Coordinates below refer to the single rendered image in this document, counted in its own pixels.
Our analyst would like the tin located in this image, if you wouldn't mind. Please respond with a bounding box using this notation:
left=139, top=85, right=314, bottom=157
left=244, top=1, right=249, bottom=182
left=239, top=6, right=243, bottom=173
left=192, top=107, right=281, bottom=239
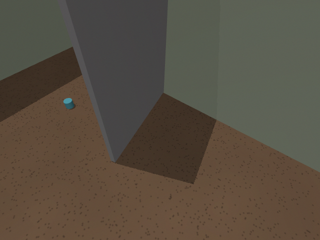
left=63, top=98, right=75, bottom=109

